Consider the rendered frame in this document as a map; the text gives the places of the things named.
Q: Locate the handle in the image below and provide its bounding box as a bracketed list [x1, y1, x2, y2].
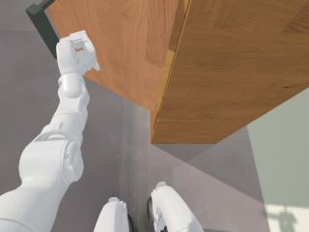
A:
[25, 0, 60, 60]

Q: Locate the left robot forearm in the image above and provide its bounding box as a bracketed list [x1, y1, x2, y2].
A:
[18, 72, 90, 181]

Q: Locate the left robot hand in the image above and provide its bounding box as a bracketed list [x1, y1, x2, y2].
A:
[56, 30, 100, 76]

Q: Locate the cupboard door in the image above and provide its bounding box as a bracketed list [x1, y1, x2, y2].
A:
[46, 0, 179, 112]

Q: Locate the robot right thigh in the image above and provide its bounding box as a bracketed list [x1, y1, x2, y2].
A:
[151, 186, 204, 232]

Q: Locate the robot left upper arm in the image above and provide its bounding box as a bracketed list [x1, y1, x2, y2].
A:
[0, 139, 84, 232]

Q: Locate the robot left shin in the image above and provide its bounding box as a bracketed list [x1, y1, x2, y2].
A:
[108, 197, 129, 232]

